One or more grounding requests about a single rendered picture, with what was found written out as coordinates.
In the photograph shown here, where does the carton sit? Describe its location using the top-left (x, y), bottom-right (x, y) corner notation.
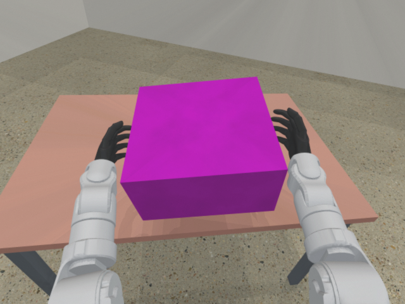
top-left (120, 77), bottom-right (288, 220)

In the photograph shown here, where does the robot right upper arm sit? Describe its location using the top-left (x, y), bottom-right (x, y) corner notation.
top-left (308, 261), bottom-right (389, 304)

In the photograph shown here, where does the robot left upper arm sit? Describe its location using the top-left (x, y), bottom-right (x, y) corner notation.
top-left (49, 269), bottom-right (124, 304)

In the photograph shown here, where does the right robot hand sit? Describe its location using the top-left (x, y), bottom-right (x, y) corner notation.
top-left (271, 108), bottom-right (311, 159)

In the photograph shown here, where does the table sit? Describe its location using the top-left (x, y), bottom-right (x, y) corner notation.
top-left (0, 94), bottom-right (379, 296)

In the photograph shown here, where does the robot right forearm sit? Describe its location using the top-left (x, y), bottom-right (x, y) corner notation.
top-left (287, 153), bottom-right (390, 304)

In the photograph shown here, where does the left robot hand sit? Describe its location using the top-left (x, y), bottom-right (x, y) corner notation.
top-left (95, 121), bottom-right (132, 163)

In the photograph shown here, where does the robot left forearm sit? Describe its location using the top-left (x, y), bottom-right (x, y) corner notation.
top-left (48, 159), bottom-right (117, 304)

